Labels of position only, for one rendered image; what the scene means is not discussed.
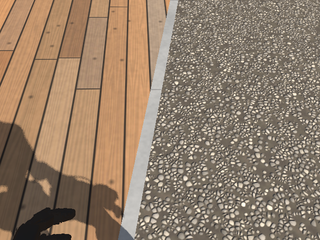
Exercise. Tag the robot left hand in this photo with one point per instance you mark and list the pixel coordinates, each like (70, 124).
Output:
(43, 220)

